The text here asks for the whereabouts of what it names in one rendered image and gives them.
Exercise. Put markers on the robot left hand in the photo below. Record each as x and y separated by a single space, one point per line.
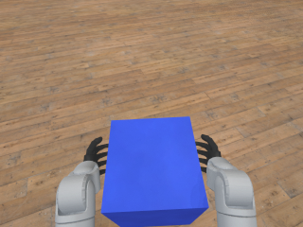
91 153

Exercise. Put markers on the left robot forearm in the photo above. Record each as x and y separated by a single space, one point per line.
76 196

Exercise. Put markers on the carton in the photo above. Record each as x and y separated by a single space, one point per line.
153 175

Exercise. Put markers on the robot right hand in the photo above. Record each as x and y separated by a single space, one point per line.
212 150

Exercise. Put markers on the right robot forearm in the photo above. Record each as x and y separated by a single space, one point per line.
234 194

